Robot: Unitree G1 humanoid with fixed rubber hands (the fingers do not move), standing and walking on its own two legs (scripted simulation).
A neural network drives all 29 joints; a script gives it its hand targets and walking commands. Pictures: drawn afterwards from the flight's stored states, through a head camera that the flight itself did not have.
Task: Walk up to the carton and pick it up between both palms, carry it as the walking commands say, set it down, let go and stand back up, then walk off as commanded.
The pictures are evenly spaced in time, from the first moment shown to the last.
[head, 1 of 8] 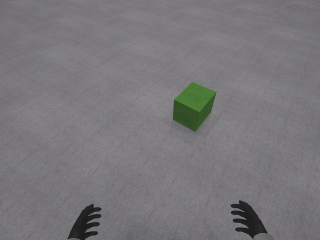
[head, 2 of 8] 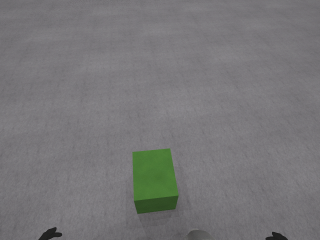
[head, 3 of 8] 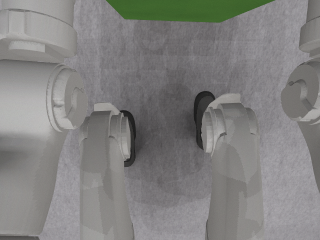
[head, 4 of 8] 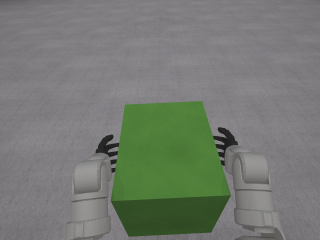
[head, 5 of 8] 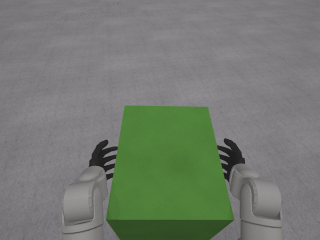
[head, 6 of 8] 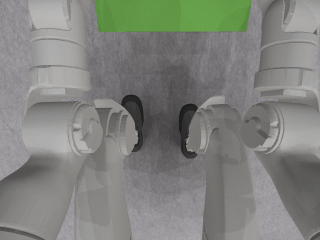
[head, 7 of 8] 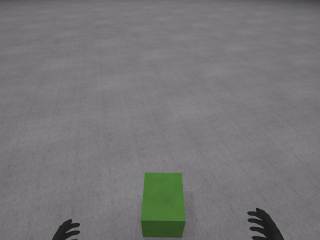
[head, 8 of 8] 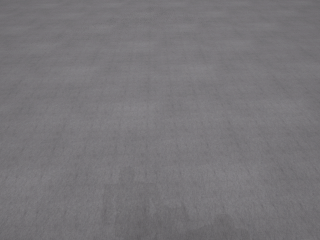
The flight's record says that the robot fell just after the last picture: no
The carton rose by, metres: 0.67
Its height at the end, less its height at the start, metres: +0.00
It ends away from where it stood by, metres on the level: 4.20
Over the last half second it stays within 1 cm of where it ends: yes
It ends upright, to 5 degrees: yes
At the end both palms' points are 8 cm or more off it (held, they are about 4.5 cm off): yes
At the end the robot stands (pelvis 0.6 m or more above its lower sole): yes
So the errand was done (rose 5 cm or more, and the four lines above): yes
